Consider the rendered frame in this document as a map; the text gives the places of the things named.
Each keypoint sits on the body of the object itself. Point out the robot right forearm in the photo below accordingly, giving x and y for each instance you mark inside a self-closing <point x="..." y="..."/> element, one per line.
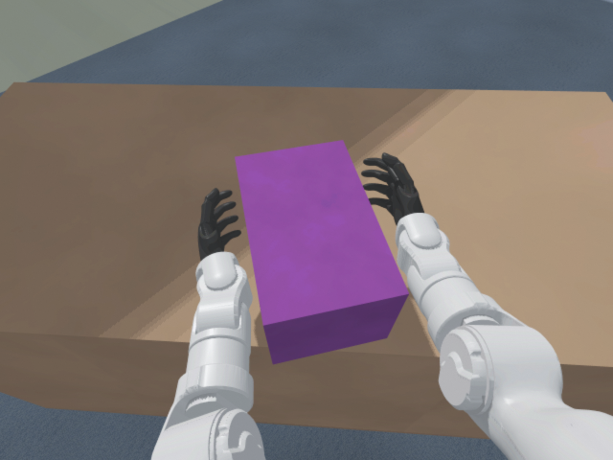
<point x="445" y="294"/>

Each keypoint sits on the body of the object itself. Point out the carton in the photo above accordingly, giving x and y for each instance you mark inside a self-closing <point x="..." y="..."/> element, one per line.
<point x="325" y="275"/>

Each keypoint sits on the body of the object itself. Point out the right robot upper arm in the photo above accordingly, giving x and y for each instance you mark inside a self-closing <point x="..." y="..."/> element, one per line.
<point x="508" y="380"/>

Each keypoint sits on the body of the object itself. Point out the left robot hand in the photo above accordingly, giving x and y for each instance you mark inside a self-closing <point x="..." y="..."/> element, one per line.
<point x="209" y="239"/>

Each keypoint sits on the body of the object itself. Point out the right robot hand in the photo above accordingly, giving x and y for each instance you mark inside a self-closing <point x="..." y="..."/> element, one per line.
<point x="403" y="196"/>

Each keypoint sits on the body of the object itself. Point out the left robot upper arm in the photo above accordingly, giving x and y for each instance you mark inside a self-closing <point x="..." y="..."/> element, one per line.
<point x="226" y="434"/>

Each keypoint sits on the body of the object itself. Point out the pedestal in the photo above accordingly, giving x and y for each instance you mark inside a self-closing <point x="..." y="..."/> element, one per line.
<point x="101" y="188"/>

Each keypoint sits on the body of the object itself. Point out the robot left forearm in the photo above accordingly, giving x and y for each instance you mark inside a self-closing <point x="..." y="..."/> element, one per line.
<point x="217" y="374"/>

